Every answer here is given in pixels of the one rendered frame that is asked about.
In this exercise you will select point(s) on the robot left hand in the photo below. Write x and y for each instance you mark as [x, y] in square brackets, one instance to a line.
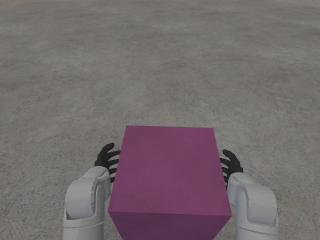
[104, 156]

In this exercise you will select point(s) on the carton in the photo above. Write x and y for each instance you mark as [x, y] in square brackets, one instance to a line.
[169, 185]

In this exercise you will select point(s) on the robot left forearm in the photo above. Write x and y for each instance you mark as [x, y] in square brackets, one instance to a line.
[84, 205]

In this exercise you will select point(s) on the robot right hand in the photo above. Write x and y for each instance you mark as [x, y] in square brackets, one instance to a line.
[233, 165]

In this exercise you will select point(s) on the robot right forearm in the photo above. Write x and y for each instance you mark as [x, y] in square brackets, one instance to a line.
[256, 214]

